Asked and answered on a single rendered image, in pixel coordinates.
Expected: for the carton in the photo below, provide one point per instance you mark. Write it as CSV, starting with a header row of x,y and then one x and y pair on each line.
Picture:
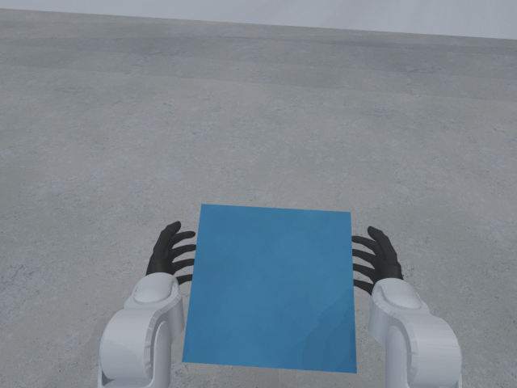
x,y
272,288

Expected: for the right robot hand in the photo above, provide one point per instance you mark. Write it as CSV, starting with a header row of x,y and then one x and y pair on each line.
x,y
384,261

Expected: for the left robot forearm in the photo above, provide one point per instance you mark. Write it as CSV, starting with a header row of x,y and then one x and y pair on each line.
x,y
135,349

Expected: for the right robot forearm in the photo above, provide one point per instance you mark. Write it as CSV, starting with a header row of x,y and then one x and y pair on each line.
x,y
421,350

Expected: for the left robot hand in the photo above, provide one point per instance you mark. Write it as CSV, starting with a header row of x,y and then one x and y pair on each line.
x,y
163,254

